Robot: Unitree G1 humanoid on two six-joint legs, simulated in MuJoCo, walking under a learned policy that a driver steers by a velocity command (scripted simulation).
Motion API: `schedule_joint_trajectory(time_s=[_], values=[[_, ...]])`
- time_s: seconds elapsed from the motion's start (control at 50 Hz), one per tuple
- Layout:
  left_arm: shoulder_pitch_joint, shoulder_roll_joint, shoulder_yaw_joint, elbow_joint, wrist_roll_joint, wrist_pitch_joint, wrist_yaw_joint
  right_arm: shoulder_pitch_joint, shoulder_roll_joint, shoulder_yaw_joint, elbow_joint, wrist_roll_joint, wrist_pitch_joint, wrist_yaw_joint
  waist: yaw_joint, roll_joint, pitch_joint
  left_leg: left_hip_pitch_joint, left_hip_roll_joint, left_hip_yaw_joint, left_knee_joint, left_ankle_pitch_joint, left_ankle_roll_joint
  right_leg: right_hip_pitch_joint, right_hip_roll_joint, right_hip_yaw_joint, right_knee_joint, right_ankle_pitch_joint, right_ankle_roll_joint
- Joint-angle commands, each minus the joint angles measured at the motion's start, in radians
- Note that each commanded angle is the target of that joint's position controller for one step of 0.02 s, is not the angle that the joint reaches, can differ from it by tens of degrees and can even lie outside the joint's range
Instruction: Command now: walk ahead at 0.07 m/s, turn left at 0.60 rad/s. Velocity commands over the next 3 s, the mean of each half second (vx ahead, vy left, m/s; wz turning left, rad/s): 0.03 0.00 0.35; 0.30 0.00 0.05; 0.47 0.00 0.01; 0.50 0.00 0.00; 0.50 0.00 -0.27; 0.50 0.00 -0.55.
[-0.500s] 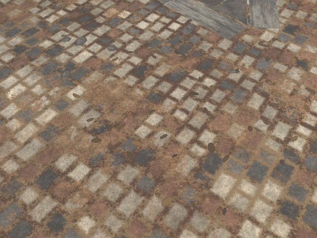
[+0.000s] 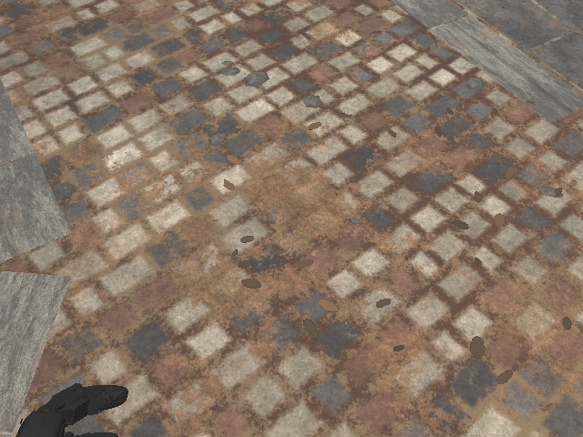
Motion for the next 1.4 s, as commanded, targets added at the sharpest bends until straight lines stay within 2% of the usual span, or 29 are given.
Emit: schedule_joint_trajectory(time_s=[0.02, 0.04, 0.06, 0.1, 0.18, 0.28, 0.34, 0.36, 0.38, 0.4, 0.44, 0.52, 0.58, 0.62, 0.66, 0.7, 0.74, 0.78, 0.84, 0.9, 0.96, 1.02, 1.04, 1.06, 1.08, 1.1, 1.14, 1.24, 1.4], values=[[0.180, 0.198, 0.056, -0.034, -0.008, 0.014, 0.016, 0.184, -0.112, -0.012, -0.073, -0.003, -0.013, 0.010, 0.032, -0.223, -0.425, -0.419, 0.004, 0.003, 0.599, -0.184, -0.079, 0.686, -0.519, 0.616, -0.088, 0.511, -0.320], [0.124, 0.128, 0.036, -0.059, -0.017, 0.023, 0.023, 0.079, -0.171, -0.033, -0.070, 0.012, 0.002, 0.007, 0.056, -0.150, -0.284, -0.464, 0.048, 0.045, 0.643, -0.101, -0.099, 0.574, -0.444, 0.451, -0.108, 0.367, -0.275], [0.081, 0.094, 0.024, -0.060, -0.016, 0.036, 0.028, 0.026, -0.177, -0.037, -0.073, 0.012, 0.017, 0.000, 0.054, -0.103, -0.210, -0.468, 0.080, 0.083, 0.620, -0.038, -0.110, 0.470, -0.378, 0.328, -0.133, 0.250, -0.234], [0.030, 0.102, 0.021, -0.054, -0.008, 0.052, 0.039, 0.000, -0.137, -0.032, -0.087, 0.009, 0.044, -0.002, 0.032, -0.126, -0.120, -0.390, 0.116, 0.123, 0.563, 0.039, -0.120, 0.270, -0.304, 0.196, -0.196, 0.108, -0.207], [0.047, 0.136, 0.032, -0.022, -0.008, 0.050, 0.044, -0.044, -0.046, 0.005, -0.110, -0.011, 0.037, 0.001, 0.049, -0.137, -0.134, -0.305, 0.122, 0.170, 0.331, 0.060, -0.101, 0.250, -0.308, 0.114, -0.225, 0.190, -0.245], [0.040, 0.170, 0.035, -0.002, -0.029, 0.068, 0.031, -0.075, -0.054, 0.016, -0.107, -0.012, 0.029, 0.022, 0.062, -0.138, -0.155, -0.164, 0.120, 0.204, 0.060, 0.183, -0.066, 0.246, -0.321, 0.086, -0.215, 0.095, -0.233], [0.047, 0.132, 0.014, 0.024, -0.044, 0.076, 0.023, -0.042, -0.052, 0.012, -0.082, -0.021, 0.027, 0.032, 0.024, -0.111, -0.137, 0.019, 0.085, 0.235, -0.218, 0.339, -0.015, 0.166, -0.274, 0.049, -0.135, -0.070, -0.147], [0.092, 0.090, -0.003, 0.042, -0.036, 0.071, 0.017, -0.054, -0.079, 0.010, -0.096, -0.029, 0.028, 0.028, 0.034, -0.049, -0.128, 0.085, 0.150, 0.141, -0.299, 0.431, 0.020, 0.106, -0.232, 0.014, -0.076, -0.165, -0.064], [0.142, 0.034, -0.021, 0.029, 0.000, 0.064, 0.007, -0.109, -0.166, -0.002, -0.128, -0.042, 0.030, 0.016, 0.110, 0.193, -0.133, 0.081, 0.350, -0.105, -0.347, 0.509, 0.111, 0.025, -0.111, -0.111, 0.086, -0.333, 0.039], [0.076, 0.079, -0.009, 0.025, -0.006, 0.068, 0.018, -0.147, -0.118, 0.012, -0.136, -0.056, 0.019, 0.023, 0.057, 0.216, -0.097, -0.087, 0.396, -0.151, -0.402, 0.408, 0.206, 0.075, -0.088, -0.056, 0.160, -0.428, 0.064], [0.084, 0.103, 0.000, 0.037, -0.020, 0.078, 0.025, -0.203, -0.063, 0.030, -0.123, -0.059, -0.013, 0.034, 0.074, 0.201, -0.061, -0.099, 0.325, -0.077, -0.399, 0.376, 0.176, 0.077, -0.098, -0.019, 0.216, -0.397, 0.071], [0.142, 0.081, -0.007, 0.074, -0.018, 0.080, 0.021, -0.191, -0.041, 0.038, -0.082, -0.034, -0.031, 0.036, 0.076, 0.148, -0.128, -0.013, 0.282, 0.003, -0.318, 0.660, 0.159, 0.135, -0.101, -0.017, 0.181, -0.343, 0.097], [0.130, 0.085, -0.010, 0.083, -0.030, 0.069, 0.013, -0.152, -0.095, 0.019, -0.059, -0.010, -0.008, 0.034, 0.051, 0.143, -0.088, -0.031, 0.257, -0.043, -0.368, 0.138, 0.153, 0.167, -0.044, -0.096, 0.062, -0.253, 0.068], [0.150, 0.090, -0.010, 0.090, -0.034, 0.056, 0.013, -0.146, -0.085, 0.021, -0.053, -0.014, -0.007, 0.032, 0.060, 0.135, -0.032, -0.107, 0.254, -0.081, -0.381, -0.058, 0.146, 0.207, -0.051, -0.078, 0.029, -0.290, 0.015], [0.231, 0.125, -0.002, 0.126, -0.038, 0.036, 0.010, -0.204, -0.024, 0.035, -0.082, -0.018, -0.023, 0.033, 0.093, 0.053, -0.001, -0.198, 0.185, 0.013, -0.273, -0.025, 0.103, 0.242, -0.105, 0.010, -0.034, -0.382, -0.069], [0.330, 0.190, 0.019, 0.156, -0.039, 0.016, 0.006, -0.248, 0.012, 0.041, -0.122, -0.006, -0.056, 0.037, 0.125, -0.214, 0.028, -0.411, 0.034, 0.236, 0.065, 0.077, 0.019, 0.365, -0.290, 0.349, -0.245, -0.579, -0.193], [0.386, 0.188, 0.022, 0.159, -0.029, 0.004, 0.015, -0.312, -0.045, 0.020, -0.144, 0.020, -0.084, 0.036, 0.167, -0.196, 0.103, -0.687, 0.086, 0.177, 0.307, -0.064, 0.011, 0.493, -0.451, 0.574, -0.322, -0.441, -0.297], [0.408, 0.171, 0.019, 0.160, -0.040, -0.008, 0.026, -0.297, -0.021, 0.022, -0.138, 0.017, -0.100, 0.049, 0.156, -0.101, 0.057, -0.825, 0.142, 0.151, 0.394, 0.050, 0.014, 0.644, -0.421, 0.476, -0.291, -0.299, -0.266], [0.352, 0.131, 0.006, 0.140, -0.038, 0.012, 0.033, -0.322, 0.009, 0.030, -0.140, 0.003, -0.105, 0.077, 0.143, -0.105, 0.040, -0.686, 0.164, 0.218, 0.227, 0.220, -0.018, 0.545, -0.306, 0.241, -0.335, -0.135, -0.193], [0.332, 0.169, 0.015, 0.122, -0.041, 0.020, 0.035, -0.335, 0.053, 0.048, -0.144, 0.005, -0.103, 0.098, 0.142, -0.126, 0.030, -0.426, 0.123, 0.278, 0.028, 0.371, -0.037, 0.370, -0.238, 0.091, -0.352, -0.056, -0.158], [0.364, 0.209, 0.029, 0.128, -0.058, 0.019, 0.030, -0.321, 0.001, 0.032, -0.149, 0.013, -0.096, 0.095, 0.125, -0.129, 0.038, -0.324, 0.112, 0.269, -0.072, 0.435, -0.015, 0.360, -0.293, 0.099, -0.349, -0.037, -0.149], [0.363, 0.196, 0.026, 0.132, -0.055, 0.022, 0.028, -0.121, -0.074, -0.012, -0.088, 0.008, -0.088, 0.076, 0.000, -0.098, -0.061, -0.049, 0.064, 0.296, -0.139, 0.433, 0.049, 0.347, -0.259, 0.018, -0.093, 0.297, -0.094], [0.371, 0.156, 0.012, 0.128, -0.041, 0.020, 0.030, 0.027, -0.110, -0.033, -0.050, 0.008, -0.082, 0.065, -0.072, -0.068, -0.154, 0.155, 0.095, 0.264, -0.122, 0.414, 0.077, 0.248, -0.214, -0.027, 0.125, 0.293, -0.060], [0.407, 0.048, -0.021, 0.090, -0.014, 0.015, 0.031, 0.156, -0.208, -0.049, -0.033, -0.014, -0.074, 0.048, -0.077, 0.192, -0.279, 0.394, 0.344, -0.113, -0.203, 0.244, 0.169, 0.001, -0.104, -0.062, 0.524, -0.107, 0.001], [0.448, 0.041, -0.028, 0.074, -0.047, -0.007, 0.030, 0.150, -0.213, -0.038, -0.040, -0.019, -0.084, 0.060, -0.033, 0.346, -0.376, 0.440, 0.481, -0.596, -0.451, -0.015, 0.281, -0.179, 0.006, 0.069, 0.759, -0.493, 0.013], [0.385, 0.144, 0.002, 0.067, -0.073, -0.017, 0.024, 0.060, -0.135, -0.015, -0.045, -0.007, -0.096, 0.068, -0.023, 0.211, -0.224, 0.337, 0.467, -0.522, -0.480, -0.114, 0.247, -0.286, -0.067, 0.104, 0.843, -0.436, 0.001], [0.280, 0.137, 0.002, 0.051, -0.065, -0.024, 0.022, -0.033, -0.080, 0.002, -0.038, -0.010, -0.104, 0.074, 0.020, 0.070, -0.074, 0.118, 0.380, -0.239, -0.475, 0.106, 0.205, -0.266, -0.156, 0.063, 0.769, -0.270, -0.022], [0.285, 0.083, 0.001, 0.068, -0.039, 0.016, 0.022, -0.083, -0.047, 0.008, -0.005, -0.015, -0.134, 0.069, 0.090, 0.066, -0.028, -0.041, 0.298, 0.002, -0.568, 0.400, 0.213, -0.180, -0.199, 0.057, 0.602, -0.113, 0.014], [0.001, 0.037, -0.018, -0.014, -0.035, -0.007, -0.002, 0.030, -0.098, -0.006, 0.073, -0.002, -0.113, 0.044, -0.003, 0.032, 0.044, 0.026, 0.277, 0.151, -0.590, 0.489, 0.188, -0.203, -0.148, 0.002, 0.142, 0.200, 0.046]])
Next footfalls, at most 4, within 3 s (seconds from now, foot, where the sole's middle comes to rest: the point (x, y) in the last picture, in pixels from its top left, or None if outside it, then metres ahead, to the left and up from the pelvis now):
0.36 left None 0.08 0.14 -0.76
0.64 right None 0.10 -0.09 -0.76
1.04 left None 0.34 0.23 -0.76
1.58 right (264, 330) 0.69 0.05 -0.76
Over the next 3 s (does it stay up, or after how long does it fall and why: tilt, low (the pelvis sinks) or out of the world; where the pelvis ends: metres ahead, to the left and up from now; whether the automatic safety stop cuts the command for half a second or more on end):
stays up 1.26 0.16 0.03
